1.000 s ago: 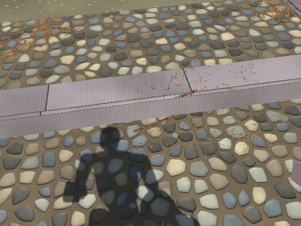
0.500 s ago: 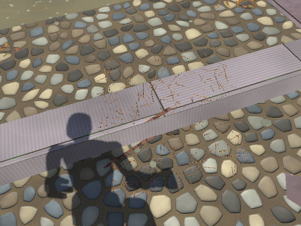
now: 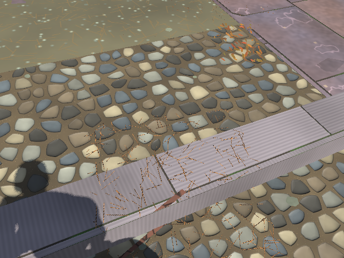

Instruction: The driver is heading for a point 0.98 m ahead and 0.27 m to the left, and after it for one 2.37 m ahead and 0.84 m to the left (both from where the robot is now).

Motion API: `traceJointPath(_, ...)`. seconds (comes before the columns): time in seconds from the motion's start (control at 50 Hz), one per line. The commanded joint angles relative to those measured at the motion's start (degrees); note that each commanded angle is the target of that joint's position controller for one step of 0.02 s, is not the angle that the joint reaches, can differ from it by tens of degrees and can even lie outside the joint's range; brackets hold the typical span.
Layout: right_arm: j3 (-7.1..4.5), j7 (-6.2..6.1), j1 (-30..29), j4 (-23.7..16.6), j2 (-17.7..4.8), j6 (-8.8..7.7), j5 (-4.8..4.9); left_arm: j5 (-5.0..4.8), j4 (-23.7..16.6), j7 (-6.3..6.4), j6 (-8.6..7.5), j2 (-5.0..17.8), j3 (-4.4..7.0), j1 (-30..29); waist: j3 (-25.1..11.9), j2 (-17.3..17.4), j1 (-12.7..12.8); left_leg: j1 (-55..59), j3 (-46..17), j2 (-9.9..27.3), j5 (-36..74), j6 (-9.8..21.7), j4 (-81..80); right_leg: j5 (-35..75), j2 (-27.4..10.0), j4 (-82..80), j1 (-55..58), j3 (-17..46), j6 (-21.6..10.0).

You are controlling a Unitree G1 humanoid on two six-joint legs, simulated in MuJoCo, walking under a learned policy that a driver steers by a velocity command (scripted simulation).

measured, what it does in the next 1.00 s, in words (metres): climbs, turning left: right foot, then left foot 0.14 m higher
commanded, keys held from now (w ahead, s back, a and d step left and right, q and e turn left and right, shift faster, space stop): w+shift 0.18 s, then w+q+shift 0.82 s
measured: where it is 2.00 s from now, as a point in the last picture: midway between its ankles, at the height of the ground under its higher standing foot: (37, 69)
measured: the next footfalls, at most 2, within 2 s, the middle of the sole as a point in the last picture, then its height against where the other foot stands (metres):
right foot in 0.26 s outside the picture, level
left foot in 0.74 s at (116, 189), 0.14 m higher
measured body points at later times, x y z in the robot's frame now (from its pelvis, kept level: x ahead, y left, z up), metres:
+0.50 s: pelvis +0.41 -0.02 +0.00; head +0.41 -0.01 +0.45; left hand +0.40 +0.27 -0.13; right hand +0.60 -0.26 -0.10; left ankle +0.42 +0.13 -0.60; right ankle +0.40 -0.12 -0.74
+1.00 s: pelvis +0.83 +0.16 +0.13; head +0.82 +0.18 +0.58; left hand +0.99 +0.47 +0.16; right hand +0.94 -0.05 +0.01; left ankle +0.74 +0.15 -0.60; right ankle +1.04 +0.06 -0.46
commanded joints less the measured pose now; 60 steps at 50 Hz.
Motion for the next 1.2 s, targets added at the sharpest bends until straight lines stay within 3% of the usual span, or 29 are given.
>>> traceJointPath(0.02, -1.23, -1.10, -2.1, -2.8, -7.4, -0.87, 0.08, 0.23, -6.2, 0.14, -0.89, 2.6, 0.74, -9.5, 10.7, 7.8, 1.3, 0.4, -13.1, 11.7, 8.2, 7.8, -17.4, 9.3, -1.5, -7.7, -11.8, -0.6, 1.8)
traceJointPath(0.14, -0.41, -2.45, 4.4, 1.5, -7.4, -0.58, 1.19, -0.82, -9.0, -2.34, -2.61, 0.2, 0.05, -21.8, 12.9, 8.0, -1.7, 5.8, -3.9, 10.8, 24.9, 5.5, -20.4, 18.0, 2.2, -30.3, 0.3, -5.6, 0.5)
traceJointPath(0.2, -0.95, -3.12, 4.3, 2.8, -10.1, 0.08, 0.93, -0.70, -11.0, -2.92, -3.09, 2.2, 0.87, -23.9, 10.3, 11.7, 0.6, 12.9, -3.4, 13.3, 56.9, 5.3, -13.1, 11.2, 6.5, -34.7, 8.2, -7.7, -1.8)
traceJointPath(0.24, -1.69, -3.56, 2.8, 3.5, -12.6, 0.98, -0.36, -0.95, -9.6, -1.51, -2.33, 7.2, 2.94, -12.6, 2.0, 16.3, 8.8, 15.3, -5.7, 15.4, 78.6, 5.1, 1.3, 4.0, 8.3, -33.9, 22.4, -6.1, -4.5)
traceJointPath(0.26, -1.96, -3.59, -1.9, 2.5, -13.9, 1.52, -0.95, -1.27, -5.5, -0.14, -1.48, 9.3, 4.16, 3.1, -5.0, 16.3, 17.3, 7.2, -4.9, 14.1, 77.5, 4.0, 16.2, 6.6, 5.4, -35.4, 40.5, -3.5, -6.1)
traceJointPath(0.28, -0.83, -3.66, -2.5, -0.5, -9.4, 1.12, -2.60, -0.53, -1.6, 1.40, -0.38, 14.1, 5.09, 16.9, -16.9, 8.4, 19.6, -10.9, -5.7, 9.7, 48.4, 3.8, 35.9, 0.6, -7.6, -27.5, 66.2, 10.0, -6.1)
traceJointPath(0.3, 1.50, -2.17, 7.9, -1.2, 0.8, -0.49, 0.38, 1.64, -0.4, 0.48, -1.28, 15.2, 4.96, 16.3, -28.1, -15.0, 10.1, -31.2, -11.2, -0.1, -7.4, 2.4, 54.3, -27.3, -20.0, -37.1, 81.9, 39.5, -14.7)
traceJointPath(0.32, -0.49, -1.93, -0.2, -1.3, -7.8, -1.66, 3.76, 1.86, 0.2, 0.91, -1.25, 8.7, 4.07, 16.6, -22.4, -12.9, 14.5, -35.8, -12.3, 2.5, -5.7, 3.5, 58.3, -34.1, -17.4, -46.7, 75.4, 41.8, -11.2)
traceJointPath(0.34, -1.29, -2.03, -8.2, -3.8, -9.1, -1.61, 4.96, 1.75, 1.0, 1.31, -1.48, 6.7, 3.43, 12.8, -9.5, -8.5, 14.3, -39.9, -9.8, 4.5, -1.3, 3.1, 59.0, -26.9, -16.1, -48.0, 65.5, 31.2, -8.7)
traceJointPath(0.38, -1.11, -2.35, -12.7, -5.0, -6.0, -0.72, 2.67, 2.50, 3.0, 0.86, -2.38, 4.8, 2.92, 6.2, 0.5, 3.1, 8.3, -34.7, -8.6, 8.9, 4.5, 2.7, 56.3, -9.5, -12.7, -51.6, 45.1, 18.8, -7.6)
traceJointPath(0.42, -1.06, -2.03, -7.0, -4.2, -2.8, 2.02, 3.37, 2.40, 4.8, 0.36, -2.85, 1.6, 2.40, 1.9, 2.6, -1.4, 3.0, -30.3, -9.2, 11.6, 4.9, 1.8, 57.7, -5.5, -11.9, -54.9, 35.8, 10.4, -7.7)
traceJointPath(0.52, 0.16, -2.51, -11.1, -7.4, 2.1, 6.69, 3.92, 2.07, 10.0, 0.13, -1.31, -0.5, 0.98, 4.0, 11.6, -2.7, 1.5, -53.2, -6.3, 9.2, -1.4, -0.6, 91.0, 0.2, -15.3, -54.6, 32.0, -0.8, -7.1)
traceJointPath(0.58, 2.87, -1.63, -24.3, -17.5, 3.3, 6.58, 4.08, 2.20, 13.0, 0.49, 0.80, -0.5, -1.26, 5.9, 20.1, 1.1, -1.0, -74.8, -6.7, 7.5, -6.2, 2.0, 97.9, 5.5, -13.8, -53.4, 34.5, -7.1, -2.7)
traceJointPath(0.62, 3.68, -0.01, -32.4, -22.9, 1.3, 5.11, 2.40, 3.34, 13.1, 2.35, 1.21, 2.5, -1.36, 8.6, 18.0, 4.6, 0.8, -70.9, 0.0, 6.6, -1.0, 2.6, 82.8, 11.5, -8.7, -54.9, 33.5, -14.4, 0.3)
traceJointPath(0.66, 2.76, 1.74, -24.4, -22.6, -1.7, 4.87, 1.31, 2.76, 9.0, 4.87, -0.04, 8.7, -0.67, 0.6, 8.3, 3.8, -4.7, -35.4, 8.3, 4.5, 4.5, 4.1, 63.9, 41.5, -6.8, -57.6, 21.6, -22.7, -0.7)
traceJointPath(0.72, -4.77, 1.13, -0.8, -16.6, -14.9, 4.37, 1.15, 1.40, 5.0, 4.94, 1.15, 24.4, 4.02, -1.1, -15.4, -8.9, -17.2, 2.1, 10.3, -7.0, -5.9, 6.5, 54.2, 115.1, -12.1, -24.5, 33.9, -15.0, -5.7)
traceJointPath(0.74, -6.27, 1.31, 5.9, -14.1, -18.9, 4.52, 1.29, -0.89, 2.6, 4.17, 1.81, 21.5, 3.87, -4.9, -12.3, -3.0, -18.9, 6.0, -0.3, -6.8, -5.2, 10.9, 30.8, 82.4, -6.4, 2.3, 32.5, -12.9, -3.2)
traceJointPath(0.76, -6.31, 1.16, -2.9, -13.2, -22.4, 4.92, 1.01, 2.04, -0.2, 2.50, -1.00, 5.8, 0.09, -2.4, -3.2, 26.9, -4.5, 5.8, -27.0, -0.9, 8.0, 16.8, 14.6, -7.4, 9.3, 27.0, 12.8, -5.8, 0.2)
traceJointPath(0.78, -3.18, 0.11, -6.1, -16.0, -15.9, 3.99, 0.05, 2.90, -5.4, -0.57, -4.85, 1.9, -1.06, 4.7, -18.5, 34.8, 2.7, 14.0, -61.4, 7.0, -12.3, 19.2, -4.5, -9.5, 9.1, 33.5, 5.0, 12.3, -3.8)
traceJointPath(0.8, -3.10, 0.66, -1.7, -14.6, -10.9, 2.61, -0.34, 1.28, -6.7, -1.14, -5.84, 5.6, 0.23, -2.6, -11.2, 19.4, -0.6, 10.3, -68.3, 8.9, -30.0, 16.9, -12.6, -6.9, 9.9, 36.4, -0.8, 11.9, -5.3)
traceJointPath(0.82, -2.16, 1.32, 0.6, -10.7, -6.5, 1.27, -0.29, 0.49, -8.9, -1.12, -5.93, 2.3, -0.19, -9.9, 5.1, 7.1, 0.3, -1.6, -66.9, 8.8, -25.7, 15.4, -11.9, -10.5, 10.4, 42.2, -7.2, 9.3, -5.4)
traceJointPath(0.84, -0.75, 1.76, -1.6, -8.9, -2.3, 0.24, -0.09, 1.67, -9.4, -1.04, -4.88, -0.9, -1.35, -11.0, 8.1, -1.8, 4.1, -9.7, -57.4, 6.5, -19.1, 12.2, -5.0, -11.4, 7.3, 42.1, -7.4, 9.6, -5.3)
traceJointPath(0.9, -0.88, 0.82, -8.0, -8.5, -3.1, 0.64, 1.59, 3.18, -10.2, -1.46, -2.37, -5.7, -4.22, -2.9, 8.2, -3.2, 11.0, -18.3, -32.8, -0.8, -6.7, 14.2, 0.0, -12.8, 4.1, 42.0, -9.7, 4.8, -2.4)
traceJointPath(0.94, -0.29, 0.36, -10.6, -9.6, -3.1, 0.32, 2.01, 2.98, -11.7, -0.27, -2.44, -0.5, -3.04, -9.0, 10.2, -3.9, 9.9, -23.6, -26.6, -3.4, -0.9, 12.9, -6.8, -11.4, 2.0, 20.6, -3.1, 1.5, -1.3)
traceJointPath(1.0, -0.98, -2.13, -5.4, -7.0, -3.7, 1.14, 2.99, 3.31, -15.9, 1.84, -3.64, -1.6, -3.02, -22.1, 10.1, -0.3, 2.8, -24.4, -20.7, -5.7, 9.2, 11.8, -12.4, 3.4, 3.8, -11.1, 12.5, -4.0, 3.7)
traceJointPath(1.08, -2.89, -2.78, -4.3, -6.4, -8.5, 1.34, 2.34, -2.41, -15.2, 2.22, -3.36, 4.6, 0.99, -20.7, 2.7, 11.8, 1.6, -7.5, -24.2, -1.0, 18.8, 9.2, -11.3, 15.7, 7.5, -36.2, 26.4, -2.2, 7.5)
traceJointPath(1.16, -3.65, -1.88, -8.8, -7.2, -10.0, 3.09, -2.04, -2.95, -7.8, 2.47, -2.51, 10.2, 4.51, 2.2, -7.8, 14.0, 11.5, 7.0, -19.3, 3.1, 59.1, 5.2, 22.4, 7.2, 3.6, -36.7, 41.6, -2.8, 0.3)
traceJointPath(1.18, -1.73, -1.62, -12.1, -9.7, -3.9, 2.08, -3.95, -1.05, -4.1, 2.29, -1.98, 9.9, 3.70, 15.8, -14.8, 5.1, 15.6, -7.7, -18.9, 1.2, 36.1, 5.3, 42.6, -1.9, -1.0, -28.5, 60.2, 5.8, -2.2)
traceJointPath(1.2, 0.40, -0.80, 3.8, -9.5, 4.7, 1.18, 0.91, 2.11, -1.1, 0.93, -2.64, 14.1, 4.41, 17.2, -18.7, -28.6, 4.9, -32.0, -16.4, -10.1, -12.0, 0.6, 63.1, -18.0, -15.1, -41.8, 74.7, 44.5, -17.2)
